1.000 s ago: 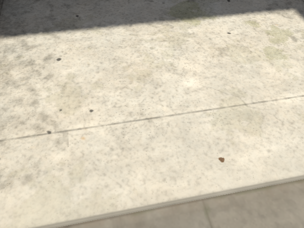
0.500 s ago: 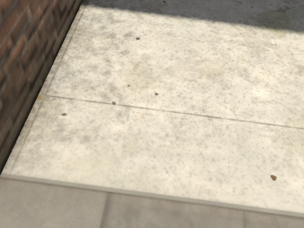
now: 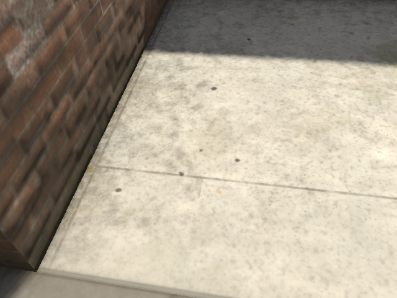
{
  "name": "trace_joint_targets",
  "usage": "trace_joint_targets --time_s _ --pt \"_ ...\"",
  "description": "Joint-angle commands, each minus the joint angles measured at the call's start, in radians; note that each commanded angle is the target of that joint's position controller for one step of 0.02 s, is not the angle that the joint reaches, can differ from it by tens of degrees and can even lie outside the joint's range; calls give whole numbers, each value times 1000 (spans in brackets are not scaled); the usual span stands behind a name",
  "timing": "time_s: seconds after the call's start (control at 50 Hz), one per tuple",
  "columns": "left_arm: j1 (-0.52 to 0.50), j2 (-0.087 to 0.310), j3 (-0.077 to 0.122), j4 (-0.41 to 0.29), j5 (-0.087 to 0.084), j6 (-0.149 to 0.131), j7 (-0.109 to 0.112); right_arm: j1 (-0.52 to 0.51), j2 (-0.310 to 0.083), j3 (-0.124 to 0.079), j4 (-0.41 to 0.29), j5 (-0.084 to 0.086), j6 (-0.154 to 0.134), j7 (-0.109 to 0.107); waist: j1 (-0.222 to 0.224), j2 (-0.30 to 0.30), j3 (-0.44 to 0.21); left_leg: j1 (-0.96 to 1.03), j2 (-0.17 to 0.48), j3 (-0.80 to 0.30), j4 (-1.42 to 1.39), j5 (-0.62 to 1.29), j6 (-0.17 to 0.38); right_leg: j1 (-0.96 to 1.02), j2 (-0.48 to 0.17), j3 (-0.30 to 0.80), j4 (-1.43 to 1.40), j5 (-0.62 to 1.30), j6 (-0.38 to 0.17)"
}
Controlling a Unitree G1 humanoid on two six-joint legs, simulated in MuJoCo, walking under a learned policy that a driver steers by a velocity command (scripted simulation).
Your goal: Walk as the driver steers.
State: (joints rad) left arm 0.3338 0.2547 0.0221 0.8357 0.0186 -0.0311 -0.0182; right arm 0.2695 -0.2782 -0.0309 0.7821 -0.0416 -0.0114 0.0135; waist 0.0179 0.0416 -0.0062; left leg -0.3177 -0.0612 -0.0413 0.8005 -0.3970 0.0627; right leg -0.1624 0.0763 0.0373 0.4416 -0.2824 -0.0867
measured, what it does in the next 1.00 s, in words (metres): walks ahead, turning right: left foot, then right foot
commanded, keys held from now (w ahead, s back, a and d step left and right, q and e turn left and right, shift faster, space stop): e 0.60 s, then no key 0.02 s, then q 0.38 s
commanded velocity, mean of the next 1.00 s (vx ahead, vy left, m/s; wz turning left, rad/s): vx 0.08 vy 0.00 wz -0.29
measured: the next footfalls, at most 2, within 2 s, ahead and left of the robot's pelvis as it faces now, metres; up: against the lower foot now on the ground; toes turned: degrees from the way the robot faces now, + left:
left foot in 0.36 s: +0.28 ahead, +0.07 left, +0.00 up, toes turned -16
right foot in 0.80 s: +0.16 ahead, -0.11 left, +0.00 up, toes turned -21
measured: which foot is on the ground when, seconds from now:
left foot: up 0.00-0.34, down 0.36-0.80, up 0.82-1.00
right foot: down 0.00-0.36, up 0.38-0.78, down 0.80-1.00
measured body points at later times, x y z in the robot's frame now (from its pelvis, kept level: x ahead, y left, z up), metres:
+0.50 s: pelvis +0.14 +0.02 -0.01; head +0.19 +0.02 +0.44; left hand +0.29 +0.28 -0.14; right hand +0.24 -0.28 -0.10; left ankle +0.24 +0.08 -0.74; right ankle +0.03 -0.07 -0.65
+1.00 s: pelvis +0.15 +0.00 +0.00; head +0.17 -0.02 +0.45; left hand +0.37 +0.18 -0.11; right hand +0.12 -0.27 -0.14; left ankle +0.16 +0.11 -0.69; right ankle +0.12 -0.10 -0.74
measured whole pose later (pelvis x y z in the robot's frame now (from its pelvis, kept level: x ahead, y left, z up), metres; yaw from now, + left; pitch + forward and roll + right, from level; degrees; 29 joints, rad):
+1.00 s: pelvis +0.15 +0.00 +0.00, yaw -17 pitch +0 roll +0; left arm 0.13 0.22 0.00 0.76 0.02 0.03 0.04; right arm 0.31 -0.27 -0.04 0.80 -0.01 0.05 0.01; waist -0.04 0.03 0.05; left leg -0.37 -0.02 0.02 0.90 -0.49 0.01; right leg -0.20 -0.01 -0.07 0.45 -0.25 -0.03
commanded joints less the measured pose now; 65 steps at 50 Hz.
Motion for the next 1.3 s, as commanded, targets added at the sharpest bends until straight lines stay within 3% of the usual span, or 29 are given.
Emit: trace_joint_targets --time_s 0.02,0.06,0.1,0.24,0.32,0.34,0.36,0.38,0.4,0.42,0.44,0.5,0.64,0.74,0.78,0.8,0.82,0.84,0.9,0.96,1.06,1.12,1.14,1.16,1.18,1.2,1.22,1.26,1.3 --pt "26 171 47 -36 -9 -28 1 -91 -122 -29 -91 3 -41 13 -7 -132 142 -388 73 -7 133 77 -36 173 -284 434 -293 -4 -137" --pt "47 156 45 -21 -15 -35 8 -85 -100 -23 -84 -5 -31 12 -19 -133 75 -339 60 28 164 117 -71 189 -233 304 -209 540 -123" --pt "88 154 50 -6 -20 -30 13 -102 -80 -16 -93 4 -16 6 -17 -124 17 -320 46 49 186 130 -95 200 -210 239 -129 870 -109" --pt "164 164 65 2 -9 26 42 -286 -71 5 -157 25 2 -2 51 -161 22 -296 2 60 -42 201 -94 179 -174 285 -24 890 -70" --pt "43 192 77 -49 -9 28 46 -145 -122 -4 -117 29 -17 -28 -28 -174 -18 -9 -20 19 -267 247 -42 90 -141 347 99 865 -1" --pt "-2 195 77 -64 -23 18 40 -57 -137 -10 -96 21 -31 -41 -83 -145 -51 153 7 2 -380 389 -21 31 -100 338 203 822 29" --pt "6 145 64 -99 -40 7 33 50 -203 -24 -90 8 -43 -56 -107 -23 -169 396 230 -172 -385 600 29 -89 -49 281 424 501 63" --pt "189 70 55 -99 -52 18 45 27 -260 -32 -117 16 -28 -55 -15 200 -306 558 545 -487 -339 1063 170 -254 119 131 687 -436 70" --pt "215 163 70 -59 -7 45 55 26 -211 -36 -111 45 -7 -50 -8 113 -305 434 542 -551 -365 907 221 -276 50 81 799 -406 68" --pt "131 179 78 -54 9 60 48 -40 -130 -14 -127 47 -3 -52 -1 33 -161 306 467 -425 -412 730 198 -297 17 75 820 -323 74" --pt "68 169 78 -64 9 69 35 -103 -86 0 -136 40 2 -53 5 16 -74 213 391 -299 -460 613 163 -302 -10 56 790 -261 86" --pt "41 139 73 -75 -3 95 3 -115 -99 -4 -125 20 1 -61 14 107 -25 101 294 -109 -509 592 142 -259 -24 17 777 -167 117" --pt "-97 110 54 -140 4 114 -19 -55 -112 -18 -102 12 -4 -49 -19 94 -31 105 328 -52 -553 342 172 -269 -54 -3 552 -130 112" --pt "-96 66 19 -121 1 106 1 -48 -115 -14 -68 12 5 -16 -16 109 -34 39 294 -65 -511 308 153 -49 -31 -54 179 -106 68" --pt "-44 65 8 -88 10 88 18 -23 -99 -5 -45 24 10 -3 20 57 -15 -58 251 -56 -463 304 70 145 -48 -39 -131 100 44" --pt "-43 121 13 -94 28 73 29 16 -61 3 -48 24 2 9 -1 -55 -36 -110 200 -24 -390 228 5 216 -210 130 -202 67 26" --pt "-130 206 26 -127 19 65 39 53 -4 16 -68 40 -1 12 -54 -238 -16 -117 83 70 -329 43 -45 97 -399 301 -237 115 -44" --pt "-187 187 31 -125 16 58 44 19 -72 -1 -46 36 18 3 -23 -239 20 25 84 47 -195 -49 -43 -105 -395 232 -207 58 -97" --pt "-216 148 21 -130 11 47 57 21 -114 -37 -41 32 41 -1 -34 -223 63 -95 31 47 61 -72 -34 -57 -332 123 -169 294 -102" --pt "-167 127 23 -116 0 49 62 63 -71 -39 -31 25 48 -6 -30 -151 -5 -155 43 45 178 -123 -61 81 -351 55 -81 625 -139" --pt "-169 142 43 -107 9 56 55 -1 -44 -34 -74 37 65 8 2 -210 -26 -72 51 94 -14 -98 -67 89 -354 14 -39 544 -121" --pt "-187 170 59 -104 3 59 49 31 -44 -37 -80 40 60 14 -29 -197 -45 39 36 129 -200 2 -39 54 -357 -9 33 491 -84" --pt "-188 173 63 -100 0 59 48 49 -46 -37 -77 34 50 11 -53 -162 -45 117 28 120 -336 131 -25 -2 -337 -44 93 389 -37" --pt "-157 150 62 -96 4 60 43 56 -104 -50 -80 18 36 3 -54 -17 -39 206 109 -50 -471 226 -1 -118 -275 -111 250 179 35" --pt "-168 61 37 -162 9 65 39 64 -274 -88 -108 17 23 -1 -32 271 -15 284 414 -468 -496 645 115 -403 -87 -192 469 -302 122" --pt "-260 90 37 -176 10 79 54 172 -279 -99 -77 25 26 -2 -118 191 -34 248 454 -484 -490 754 240 -424 -65 -46 607 -388 111" --pt "-257 102 41 -169 -1 84 53 139 -223 -85 -73 27 31 -7 -82 104 6 232 401 -401 -478 688 247 -442 -89 -9 670 -316 105" --pt "-225 126 50 -142 -4 73 43 -7 -157 -65 -101 37 44 -18 -23 63 43 213 273 -283 -487 571 167 -441 -108 5 640 -153 100" --pt "-176 135 54 -121 12 72 31 -22 -140 -60 -114 43 44 -19 -16 65 -14 243 230 -240 -470 668 155 -407 -89 -9 665 -89 113"
Velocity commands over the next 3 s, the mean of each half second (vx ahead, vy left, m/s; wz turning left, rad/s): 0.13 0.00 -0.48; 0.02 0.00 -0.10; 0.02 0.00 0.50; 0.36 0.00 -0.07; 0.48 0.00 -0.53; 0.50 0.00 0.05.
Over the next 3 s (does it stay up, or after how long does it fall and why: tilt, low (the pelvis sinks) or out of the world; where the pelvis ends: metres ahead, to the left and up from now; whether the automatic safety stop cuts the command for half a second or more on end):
stays up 0.80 -0.15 0.00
